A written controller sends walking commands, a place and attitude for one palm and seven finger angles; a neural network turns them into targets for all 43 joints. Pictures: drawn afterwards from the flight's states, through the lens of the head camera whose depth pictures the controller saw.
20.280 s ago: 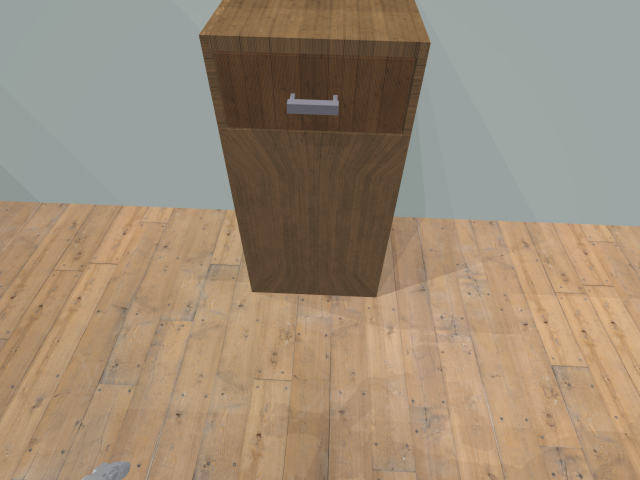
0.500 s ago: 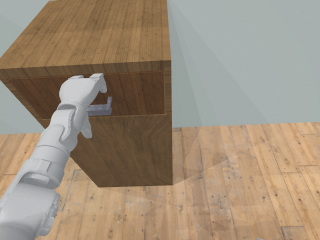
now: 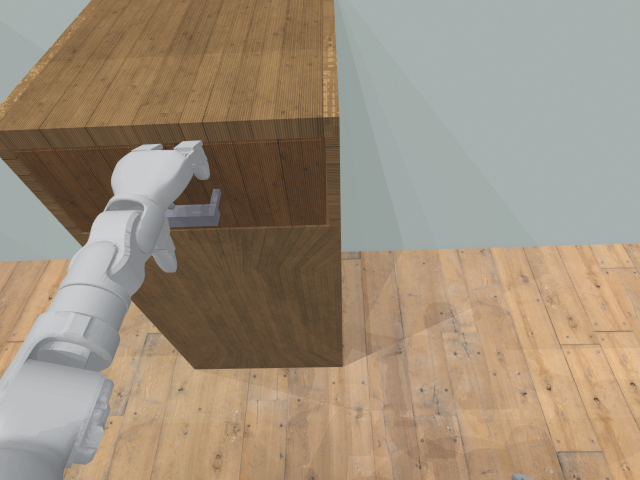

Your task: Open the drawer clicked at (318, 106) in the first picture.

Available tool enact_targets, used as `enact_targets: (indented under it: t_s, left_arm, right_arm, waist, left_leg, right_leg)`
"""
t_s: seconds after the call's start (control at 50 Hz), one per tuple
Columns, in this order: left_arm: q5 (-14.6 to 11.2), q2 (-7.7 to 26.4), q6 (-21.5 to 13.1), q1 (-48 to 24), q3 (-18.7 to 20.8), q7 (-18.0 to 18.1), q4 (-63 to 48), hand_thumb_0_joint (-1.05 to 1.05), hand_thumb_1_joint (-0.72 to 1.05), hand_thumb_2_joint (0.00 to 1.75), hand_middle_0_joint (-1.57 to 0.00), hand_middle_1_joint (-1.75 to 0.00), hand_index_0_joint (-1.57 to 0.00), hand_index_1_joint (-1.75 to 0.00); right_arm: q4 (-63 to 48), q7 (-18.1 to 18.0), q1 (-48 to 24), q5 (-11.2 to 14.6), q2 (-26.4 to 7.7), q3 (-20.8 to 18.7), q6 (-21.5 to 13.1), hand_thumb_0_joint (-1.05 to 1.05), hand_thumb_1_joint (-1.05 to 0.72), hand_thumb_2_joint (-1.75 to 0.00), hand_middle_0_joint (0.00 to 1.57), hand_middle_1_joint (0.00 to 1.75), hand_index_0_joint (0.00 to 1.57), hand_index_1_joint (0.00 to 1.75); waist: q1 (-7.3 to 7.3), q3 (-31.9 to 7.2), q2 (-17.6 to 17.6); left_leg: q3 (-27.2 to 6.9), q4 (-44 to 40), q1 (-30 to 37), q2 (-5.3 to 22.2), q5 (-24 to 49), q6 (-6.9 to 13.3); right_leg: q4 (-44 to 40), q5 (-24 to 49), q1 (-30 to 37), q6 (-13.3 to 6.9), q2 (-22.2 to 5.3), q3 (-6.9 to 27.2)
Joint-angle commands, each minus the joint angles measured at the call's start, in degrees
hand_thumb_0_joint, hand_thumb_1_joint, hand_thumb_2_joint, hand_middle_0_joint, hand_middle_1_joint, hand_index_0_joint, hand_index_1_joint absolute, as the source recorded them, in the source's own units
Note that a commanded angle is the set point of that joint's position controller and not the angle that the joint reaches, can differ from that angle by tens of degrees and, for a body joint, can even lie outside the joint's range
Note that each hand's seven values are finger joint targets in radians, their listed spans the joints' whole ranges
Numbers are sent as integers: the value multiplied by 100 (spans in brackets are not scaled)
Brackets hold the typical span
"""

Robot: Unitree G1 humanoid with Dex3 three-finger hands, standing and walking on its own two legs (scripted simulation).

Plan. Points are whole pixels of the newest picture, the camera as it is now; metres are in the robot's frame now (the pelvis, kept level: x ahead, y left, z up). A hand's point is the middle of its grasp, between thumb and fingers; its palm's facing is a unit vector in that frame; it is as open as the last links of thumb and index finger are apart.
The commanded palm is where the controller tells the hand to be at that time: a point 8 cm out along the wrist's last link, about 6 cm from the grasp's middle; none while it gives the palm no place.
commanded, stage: re-aim the fingers above the handle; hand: left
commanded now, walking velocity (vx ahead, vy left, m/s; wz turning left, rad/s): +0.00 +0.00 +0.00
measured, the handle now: (182, 206) +0.49 +0.23 +0.05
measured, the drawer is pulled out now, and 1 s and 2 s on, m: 0.00 0.00 0.00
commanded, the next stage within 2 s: lower the fingers behind the handle in 1.68 s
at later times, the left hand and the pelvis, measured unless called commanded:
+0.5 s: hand (164, 201) +0.44 +0.22 +0.10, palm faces -0.01 -0.03 -1.00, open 13.6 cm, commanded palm +0.43 +0.25 +0.18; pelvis -0.02 +0.01 +0.00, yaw -2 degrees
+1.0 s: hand (162, 200) +0.44 +0.22 +0.11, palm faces -0.02 -0.03 -1.00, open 13.6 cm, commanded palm +0.43 +0.25 +0.18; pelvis -0.02 +0.01 +0.00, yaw -2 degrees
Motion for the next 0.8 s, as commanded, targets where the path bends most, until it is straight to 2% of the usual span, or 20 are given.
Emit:
enact_targets:
  t_s: [0.0,0.02,0.08,0.14,0.18,0.2,0.24,0.26,0.3,0.38,0.4,0.44,0.5,0.56,0.6,0.62,0.66,0.72,0.74,0.78]
  left_arm:
    - [9,2021,69,-3262,1026,427,-1091,0,-50,30,-30,-120,-30,-120]
    - [18,2079,58,-3366,1019,452,-1122,0,-50,30,-30,-120,-30,-120]
    - [33,2136,43,-3351,1079,492,-959,0,-50,30,-30,-120,-30,-120]
    - [29,2278,-26,-3300,1202,536,-965,0,-50,30,-30,-120,-30,-120]
    - [55,2337,-46,-3315,1236,568,-880,0,-50,30,-30,-120,-30,-120]
    - [73,2444,-65,-3280,1339,573,-818,0,-50,30,-30,-120,-30,-120]
    - [119,2465,-67,-3384,1303,618,-755,0,-50,30,-30,-120,-30,-120]
    - [133,2438,-84,-3432,1272,636,-823,0,-50,30,-30,-120,-30,-120]
    - [173,2458,-92,-3495,1290,674,-785,0,-50,30,-30,-120,-30,-120]
    - [200,2592,-83,-3448,1416,768,-860,0,-50,30,-30,-120,-30,-120]
    - [216,2637,-88,-3480,1458,777,-846,0,-50,30,-30,-120,-30,-120]
    - [185,2359,-27,-3455,1240,793,-784,0,-50,30,-30,-120,-30,-120]
    - [194,2533,58,-3353,1375,750,-552,0,-50,30,-30,-120,-30,-120]
    - [222,2368,128,-3566,1136,703,-453,0,-50,30,-30,-120,-30,-120]
    - [233,2372,130,-3600,1163,686,-454,0,-50,30,-30,-120,-30,-120]
    - [270,2477,129,-3641,1209,695,-486,0,-50,30,-30,-120,-30,-120]
    - [267,2354,149,-3626,1148,692,-521,0,-50,30,-30,-120,-30,-120]
    - [262,2510,99,-3493,1313,669,-638,0,-50,30,-30,-120,-30,-120]
    - [248,2239,105,-3541,1093,656,-699,0,-50,30,-30,-120,-30,-120]
    - [228,2112,103,-3486,1052,648,-733,0,-50,30,-30,-120,-30,-120]
  right_arm:
    - [-529,-80,222,18,-749,-244,-181,0,-90,-90,20,30,20,30]
    - [-520,-85,234,30,-746,-230,-188,0,-90,-90,20,30,20,30]
    - [-503,-94,277,45,-744,-230,-202,0,-90,-90,20,30,20,30]
    - [-527,-100,306,36,-749,-236,-221,0,-90,-90,20,30,20,30]
    - [-512,-112,293,47,-750,-235,-235,0,-90,-90,20,30,20,30]
    - [-522,-116,316,46,-774,-238,-236,0,-90,-90,20,30,20,30]
    - [-505,-127,338,61,-779,-233,-257,0,-90,-90,20,30,20,30]
    - [-526,-127,343,58,-774,-243,-278,0,-90,-90,20,30,20,30]
    - [-509,-123,388,50,-791,-247,-294,0,-90,-90,20,30,20,30]
    - [-529,-121,383,46,-775,-260,-333,0,-90,-90,20,30,20,30]
    - [-536,-123,396,41,-786,-254,-331,0,-90,-90,20,30,20,30]
    - [-530,-106,384,52,-778,-260,-357,0,-90,-90,20,30,20,30]
    - [-514,-111,383,57,-820,-250,-361,0,-90,-90,20,30,20,30]
    - [-487,-121,400,70,-831,-228,-383,0,-90,-90,20,30,20,30]
    - [-500,-120,416,57,-841,-230,-390,0,-90,-90,20,30,20,30]
    - [-501,-121,413,57,-844,-224,-394,0,-90,-90,20,30,20,30]
    - [-515,-115,402,39,-821,-228,-398,0,-90,-90,20,30,20,30]
    - [-555,-131,367,30,-812,-231,-379,0,-90,-90,20,30,20,30]
    - [-562,-118,355,26,-795,-234,-373,0,-90,-90,20,30,20,30]
    - [-570,-93,347,28,-795,-250,-386,0,-90,-90,20,30,20,30]
  waist:
    - [-156,-2255,-357]
    - [-165,-2284,-211]
    - [-166,-2139,-258]
    - [-104,-2278,-237]
    - [-117,-2099,-133]
    - [-120,-2100,-279]
    - [-140,-2053,-218]
    - [-113,-2123,-67]
    - [-167,-2161,-148]
    - [-66,-2286,12]
    - [-81,-2333,-66]
    - [-131,-2167,-28]
    - [-115,-2108,-233]
    - [-181,-1904,-86]
    - [-185,-1971,-183]
    - [-154,-2056,-27]
    - [-145,-2071,-47]
    - [-70,-2277,-115]
    - [-129,-2211,-23]
    - [-120,-2114,-36]
  left_leg:
    - [152,-60,846,-241,1968,260]
    - [147,-74,865,-237,1893,262]
    - [135,-114,765,-223,1766,256]
    - [146,-154,715,-225,1667,267]
    - [149,-190,697,-202,1523,257]
    - [137,-204,646,-194,1511,265]
    - [130,-242,606,-177,1372,257]
    - [136,-236,647,-182,1408,249]
    - [122,-232,706,-163,1430,259]
    - [142,-256,741,-162,1422,247]
    - [128,-256,730,-159,1470,254]
    - [137,-281,762,-148,1368,249]
    - [144,-312,699,-134,1307,258]
    - [119,-368,710,-118,1118,241]
    - [101,-358,799,-107,1224,251]
    - [110,-353,827,-108,1241,244]
    - [108,-333,879,-106,1338,240]
    - [131,-299,889,-120,1541,249]
    - [136,-300,958,-122,1559,239]
    - [109,-302,1040,-100,1625,229]
  right_leg:
    - [-313,2459,1045,19,43,241]
    - [-312,2368,997,17,46,251]
    - [-329,2194,927,12,64,229]
    - [-355,2089,1069,17,58,267]
    - [-396,1858,912,6,72,252]
    - [-414,1790,964,8,76,251]
    - [-416,1612,849,7,84,245]
    - [-406,1609,830,-5,90,254]
    - [-413,1537,787,-9,111,227]
    - [-398,1537,850,-20,118,235]
    - [-402,1536,905,-21,123,234]
    - [-426,1450,744,-14,132,201]
    - [-477,1360,807,-6,134,215]
    - [-499,1122,533,-15,133,184]
    - [-506,1139,559,-26,144,164]
    - [-477,1160,559,-26,135,182]
    - [-456,1266,563,-33,142,162]
    - [-425,1522,791,-23,128,193]
    - [-428,1538,689,-29,136,166]
    - [-421,1509,572,-44,157,129]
